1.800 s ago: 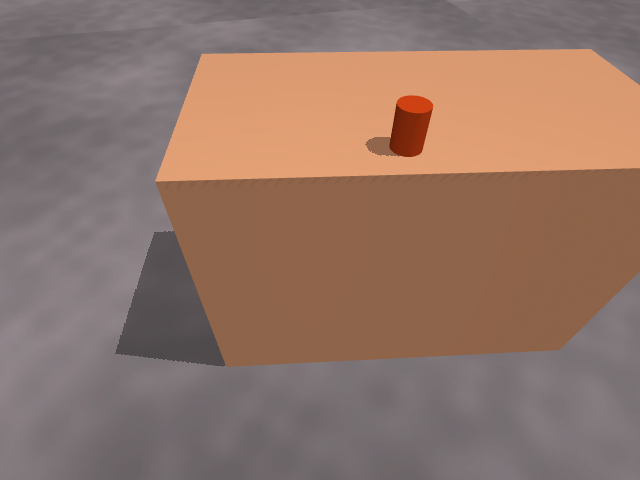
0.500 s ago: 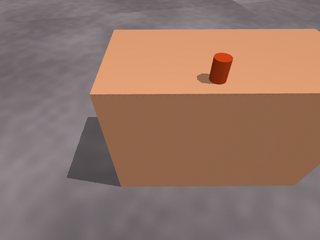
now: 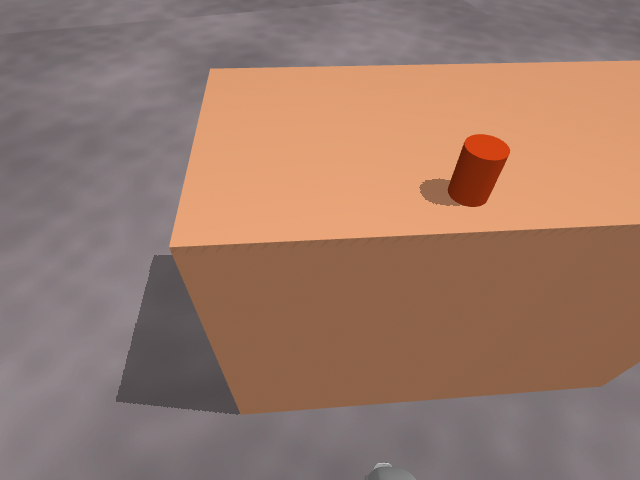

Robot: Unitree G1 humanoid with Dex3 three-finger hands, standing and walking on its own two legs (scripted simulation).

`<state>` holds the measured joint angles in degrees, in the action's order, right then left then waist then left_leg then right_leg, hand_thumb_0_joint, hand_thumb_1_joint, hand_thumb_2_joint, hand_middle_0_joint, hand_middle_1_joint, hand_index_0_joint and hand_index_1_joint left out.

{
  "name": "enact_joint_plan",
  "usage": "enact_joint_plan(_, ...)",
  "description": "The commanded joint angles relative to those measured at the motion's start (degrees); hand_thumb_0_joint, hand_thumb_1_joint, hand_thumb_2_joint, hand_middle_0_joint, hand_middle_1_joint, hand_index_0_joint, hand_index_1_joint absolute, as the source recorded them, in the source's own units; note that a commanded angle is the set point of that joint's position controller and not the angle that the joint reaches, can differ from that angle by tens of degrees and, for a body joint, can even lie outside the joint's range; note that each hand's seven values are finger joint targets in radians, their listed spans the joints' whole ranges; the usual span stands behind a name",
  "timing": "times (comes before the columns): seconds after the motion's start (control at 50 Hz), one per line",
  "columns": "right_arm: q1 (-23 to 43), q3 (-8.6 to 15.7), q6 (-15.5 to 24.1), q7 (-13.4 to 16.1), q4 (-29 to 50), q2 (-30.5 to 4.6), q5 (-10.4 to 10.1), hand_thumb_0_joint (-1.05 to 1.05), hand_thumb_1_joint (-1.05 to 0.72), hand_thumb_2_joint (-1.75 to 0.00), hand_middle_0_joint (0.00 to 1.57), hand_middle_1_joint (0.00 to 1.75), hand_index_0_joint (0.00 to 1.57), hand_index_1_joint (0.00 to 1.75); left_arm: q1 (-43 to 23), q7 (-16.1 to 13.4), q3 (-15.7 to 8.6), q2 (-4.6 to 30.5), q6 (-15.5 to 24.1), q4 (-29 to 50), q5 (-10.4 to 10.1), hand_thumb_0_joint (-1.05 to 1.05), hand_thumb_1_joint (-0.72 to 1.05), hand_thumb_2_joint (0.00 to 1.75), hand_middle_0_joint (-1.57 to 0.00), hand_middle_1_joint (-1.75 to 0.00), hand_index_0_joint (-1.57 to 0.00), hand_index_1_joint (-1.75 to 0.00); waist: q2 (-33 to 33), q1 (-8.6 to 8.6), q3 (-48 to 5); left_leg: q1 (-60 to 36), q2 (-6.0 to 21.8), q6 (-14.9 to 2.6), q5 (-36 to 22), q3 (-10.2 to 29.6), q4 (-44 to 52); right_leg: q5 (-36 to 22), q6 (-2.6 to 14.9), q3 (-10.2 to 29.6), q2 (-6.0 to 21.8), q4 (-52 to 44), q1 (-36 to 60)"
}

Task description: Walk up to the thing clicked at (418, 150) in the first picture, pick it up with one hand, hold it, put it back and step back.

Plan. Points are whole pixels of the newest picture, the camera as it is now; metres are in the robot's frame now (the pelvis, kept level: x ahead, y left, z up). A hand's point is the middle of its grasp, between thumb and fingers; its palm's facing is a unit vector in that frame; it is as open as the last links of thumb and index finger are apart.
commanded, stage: walk up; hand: right
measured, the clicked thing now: (476, 171) +0.56 -0.28 +0.08
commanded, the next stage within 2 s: stand in 1.56 s
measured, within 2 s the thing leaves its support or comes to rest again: neither
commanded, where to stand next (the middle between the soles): +0.16 +0.00 m, yaw +1 degrees
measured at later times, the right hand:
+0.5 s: hand (495, 450) +0.19 -0.26 -0.16, palm faces -0.06 +0.92 -0.39, open 7.4 cm
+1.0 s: hand (482, 434) +0.22 -0.25 -0.15, palm faces -0.05 +0.95 -0.32, open 7.4 cm
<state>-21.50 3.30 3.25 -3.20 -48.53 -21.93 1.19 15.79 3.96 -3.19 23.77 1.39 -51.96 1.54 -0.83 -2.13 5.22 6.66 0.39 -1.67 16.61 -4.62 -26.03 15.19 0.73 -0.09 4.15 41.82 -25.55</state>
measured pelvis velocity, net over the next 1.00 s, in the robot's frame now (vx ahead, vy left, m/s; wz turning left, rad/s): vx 0.10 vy -0.01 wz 0.01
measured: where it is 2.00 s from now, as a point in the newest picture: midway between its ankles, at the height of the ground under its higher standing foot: outside the picture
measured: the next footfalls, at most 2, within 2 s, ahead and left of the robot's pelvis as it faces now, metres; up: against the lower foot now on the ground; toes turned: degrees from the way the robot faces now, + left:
right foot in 0.08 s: +0.14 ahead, -0.14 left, +0.00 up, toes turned +0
left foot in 0.38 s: +0.18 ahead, +0.13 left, +0.00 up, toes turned +2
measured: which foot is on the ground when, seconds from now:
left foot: down 0.00-0.10, up 0.12-0.36, down 0.38-1.00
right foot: up 0.00-0.06, down 0.08-1.00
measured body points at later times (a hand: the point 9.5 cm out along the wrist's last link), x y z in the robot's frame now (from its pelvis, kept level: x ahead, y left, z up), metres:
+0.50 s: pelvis +0.10 +0.00 -0.02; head +0.13 +0.01 +0.43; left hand +0.19 +0.31 -0.15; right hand +0.20 -0.31 -0.13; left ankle +0.14 +0.12 -0.74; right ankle +0.11 -0.13 -0.73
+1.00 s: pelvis +0.10 -0.01 +0.01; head +0.11 -0.01 +0.46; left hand +0.18 +0.30 -0.12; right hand +0.22 -0.30 -0.12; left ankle +0.14 +0.12 -0.74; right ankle +0.10 -0.14 -0.74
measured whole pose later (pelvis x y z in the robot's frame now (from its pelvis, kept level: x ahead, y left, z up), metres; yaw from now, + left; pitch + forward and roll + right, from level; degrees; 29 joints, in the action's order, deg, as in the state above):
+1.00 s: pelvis +0.10 -0.01 +0.01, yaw +1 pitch -3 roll +0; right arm -2.2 -0.6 0.4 -0.9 -64.0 -20.1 -0.1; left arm 4.6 0.8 0.2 20.1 0.4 -64.4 0.0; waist 1.0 0.8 4.2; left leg 9.9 1.9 1.1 8.1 -0.5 -21.1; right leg 11.5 -0.9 -0.7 0.9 20.7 -6.1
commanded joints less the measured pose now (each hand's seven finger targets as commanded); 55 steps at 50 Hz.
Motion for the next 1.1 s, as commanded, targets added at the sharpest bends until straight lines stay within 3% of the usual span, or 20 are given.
enact_joint_plan(0.0,2.35,4.23,0.87,1.65,6.05,-14.93,-0.51,0.0,-0.9,-0.9,0.2,0.3,0.2,0.3,0.48,-1.25,-3.17,8.29,2.58,4.88,-0.19,0.0,0.9,0.9,-0.2,-0.3,-0.2,-0.3,6.39,2.04,-1.02,7.59,12.72,-9.1,-13.13,9.06,3.52,-4.97,0.51,-2.41,-2.41,-7.76,10.0)
enact_joint_plan(0.04,1.69,2.93,0.3,2.01,6.59,-11.92,-1.21,0.0,-0.9,-0.9,0.2,0.3,0.2,0.3,5.25,-2.49,-3.35,9.23,3.53,3.94,-0.12,0.0,0.9,0.9,-0.2,-0.3,-0.2,-0.3,0.52,4.58,-6.38,5.83,7.99,-5.4,-22.49,4.31,-11.11,-8.94,2.11,-2.75,-3.95,-16.3,19.49)
enact_joint_plan(0.06,-0.9,1.84,0.28,2.29,6.79,-9.05,-1.58,0.0,-0.9,-0.9,0.2,0.3,0.2,0.3,7.16,-3.1,-4.5,12.51,3.99,4.17,0.18,0.0,0.9,0.9,-0.2,-0.3,-0.2,-0.3,-7.4,5.4,-10.09,10.61,4.78,-3.08,-14.87,2.4,-22.66,-12.74,4.53,6.24,2.57,-18.03,25.81)
enact_joint_plan(0.08,-3.28,0.62,0.0,2.36,7.64,-6.2,-1.54,0.0,-0.9,-0.9,0.2,0.3,0.2,0.3,7.91,-3.62,-5.17,16.42,4.26,5.93,-0.06,0.0,0.9,0.9,-0.2,-0.3,-0.2,-0.3,-15.53,5.03,-11.72,21.21,-1.86,-0.17,11.31,1.37,-33.31,-15.03,10.97,28.29,16.99,-21.41,30.76)
enact_joint_plan(0.1,-2.31,2.42,-1.12,3.24,5.94,-11.8,-1.0,0.0,-0.9,-0.9,0.2,0.3,0.2,0.3,5.99,-3.5,-5.25,17.74,3.76,6.14,-1.12,0.0,0.9,0.9,-0.2,-0.3,-0.2,-0.3,-10.34,5.24,-8.73,22.54,-0.87,-0.46,19.76,6.22,-38.67,-14.96,17.35,33.34,20.21,-21.27,25.0)
enact_joint_plan(0.12,-1.46,2.61,-1.48,3.62,5.07,-12.61,-1.06,0.0,-0.9,-0.9,0.2,0.3,0.2,0.3,5.58,-3.77,-4.93,16.37,3.45,6.35,-1.8,0.0,0.9,0.9,-0.2,-0.3,-0.2,-0.3,-7.05,5.13,-5.74,23.94,-0.22,-0.33,19.38,9.2,-40.75,-16.4,17.62,29.18,18.87,-21.04,22.2)
enact_joint_plan(0.2,-2.61,2.33,-1.57,3.11,3.04,-11.16,-1.18,0.0,-0.9,-0.9,0.2,0.3,0.2,0.3,-0.47,-4.49,-3.18,13.43,3.0,8.21,-1.0,0.0,0.9,0.9,-0.2,-0.3,-0.2,-0.3,-8.63,1.96,-3.87,18.43,1.85,0.95,11.42,6.97,-31.88,-22.19,13.47,11.09,10.55,-18.39,12.74)
enact_joint_plan(0.28,0.58,1.98,-1.61,3.02,1.71,-9.26,-0.77,0.0,-0.9,-0.9,0.2,0.3,0.2,0.3,-2.51,-4.63,-2.5,12.91,2.08,8.34,-0.39,0.0,0.9,0.9,-0.2,-0.3,-0.2,-0.3,-10.16,2.27,-6.45,9.47,1.0,1.49,5.12,3.16,-14.47,-26.59,11.75,6.92,9.13,-12.57,8.76)
enact_joint_plan(0.32,0.18,2.38,-1.02,3.47,0.35,-9.48,-0.65,0.0,-0.9,-0.9,0.2,0.3,0.2,0.3,-4.83,-4.61,-1.82,11.93,1.14,8.28,-1.53,0.0,0.9,0.9,-0.2,-0.3,-0.2,-0.3,-5.99,0.49,-7.76,2.65,-0.56,0.78,-7.61,2.05,-4.47,-22.49,8.76,5.82,7.7,-6.91,5.59)
enact_joint_plan(0.34,0.7,2.85,-0.78,3.76,0.25,-11.58,-0.12,0.0,-0.9,-0.9,0.2,0.3,0.2,0.3,-5.42,-4.57,-1.08,10.09,0.64,8.32,-1.94,0.0,0.9,0.9,-0.2,-0.3,-0.2,-0.3,-2.72,0.25,-7.22,0.65,2.37,-0.4,-12.54,6.33,-2.34,-15.48,5.98,5.67,6.34,-5.11,1.78)
enact_joint_plan(0.36,3.9,3.47,-0.45,3.94,1.49,-15.41,0.54,0.0,-0.9,-0.9,0.2,0.3,0.2,0.3,-4.68,-4.49,-0.44,7.69,0.07,8.39,-2.4,0.0,0.9,0.9,-0.2,-0.3,-0.2,-0.3,5.27,1.88,-6.91,2.78,11.39,-3.6,-14.56,19.72,0.92,-4.68,2.49,3.17,0.71,-0.94,-0.7)
enact_joint_plan(0.38,8.35,3.55,-0.27,3.83,2.78,-18.53,-0.55,0.0,-0.9,-0.9,0.2,0.3,0.2,0.3,-3.05,-4.89,-0.77,8.96,-0.83,6.72,-2.61,0.0,0.9,0.9,-0.2,-0.3,-0.2,-0.3,9.85,2.82,-6.87,10.17,19.81,-10.6,-12.38,28.64,4.44,11.5,0.87,-0.05,-4.08,4.21,4.9)
enact_joint_plan(0.4,10.66,3.44,-0.24,3.66,2.49,-17.89,-0.71,0.0,-0.9,-0.9,0.2,0.3,0.2,0.3,-3.43,-5.01,-1.51,10.56,-1.29,4.61,-2.27,0.0,0.9,0.9,-0.2,-0.3,-0.2,-0.3,9.2,2.94,-5.6,13.95,20.04,-13.01,-11.76,28.92,4.11,16.13,0.92,1.82,-3.02,8.68,8.5)
enact_joint_plan(0.44,14.17,1.98,-0.37,4.05,1.96,-15.28,-0.79,0.0,-0.9,-0.9,0.2,0.3,0.2,0.3,-2.4,-4.88,-1.4,9.29,-0.82,2.83,-2.3,0.0,0.9,0.9,-0.2,-0.3,-0.2,-0.3,9.95,4.86,-6.2,11.73,15.27,-10.07,-18.11,20.75,-0.78,11.9,1.7,1.65,-2.32,3.02,9.01)
enact_joint_plan(0.48,14.84,1.58,-0.81,3.96,0.91,-14.22,-1.19,0.0,-0.9,-0.9,0.2,0.3,0.2,0.3,-0.93,-4.74,-1.24,9.93,0.22,0.72,-1.83,0.0,0.9,0.9,-0.2,-0.3,-0.2,-0.3,10.91,5.14,-8.42,8.82,10.77,-5.16,-25.09,14.18,-7.21,-5.64,1.82,1.86,-0.85,-8.54,13.1)
enact_joint_plan(0.5,13.74,0.97,-1.02,3.92,0.5,-12.32,-1.68,0.0,-0.9,-0.9,0.2,0.3,0.2,0.3,-2.06,-4.85,-1.52,11.34,0.74,0.33,-1.39,0.0,0.9,0.9,-0.2,-0.3,-0.2,-0.3,8.01,4.28,-10.12,10.03,9.18,-3.17,-24.53,12.74,-9.74,-14.1,2.87,5.45,1.66,-10.12,16.8)
enact_joint_plan(0.54,11.43,0.82,-1.44,3.9,-1.12,-11.24,-1.99,0.0,-0.9,-0.9,0.2,0.3,0.2,0.3,-7.95,-4.57,-1.36,13.91,1.04,0.89,-1.46,0.0,0.9,0.9,-0.2,-0.3,-0.2,-0.3,1.62,0.74,-10.82,4.07,4.61,-0.75,-13.79,8.95,-8.24,-17.01,5.99,10.89,6.26,-11.23,11.34)
enact_joint_plan(0.62,17.2,0.37,-1.32,3.61,-3.41,-11.79,-1.67,0.0,-0.9,-0.9,0.2,0.3,0.2,0.3,-9.11,-4.47,0.38,10.33,0.45,-2.13,-1.85,0.0,0.9,0.9,-0.2,-0.3,-0.2,-0.3,1.92,2.53,-8.9,3.86,8.04,-2.67,-15.53,11.86,-2.75,-11.36,2.03,4.78,1.86,-12.68,12.91)
enact_joint_plan(0.9,21.82,-1.22,-1.42,3.1,-11.76,-10.04,-1.42,0.0,-0.9,-0.9,0.2,0.3,0.2,0.3,-13.76,-3.89,0.62,8.91,0.28,-9.02,-1.75,0.0,0.9,0.9,-0.2,-0.3,-0.2,-0.3,-0.16,2.54,-6.54,-1.2,6.93,0.57,-11.45,9.54,7.94,-7.54,0.75,5.65,3.44,-26.18,16.8)
enact_joint_plan(1.08,22.19,-1.13,-1.24,3.12,-13.61,-9.89,-1.08,0.0,-0.9,-0.9,0.2,0.3,0.2,0.3,-13.41,-3.81,0.13,8.51,0.09,-10.58,-1.43,0.0,0.9,0.9,-0.2,-0.3,-0.2,-0.3,1.11,2.78,-6.26,-0.19,7.24,0.9,-9.14,9.74,10.7,-6.48,0.29,4.76,3.07,-27.77,18.08)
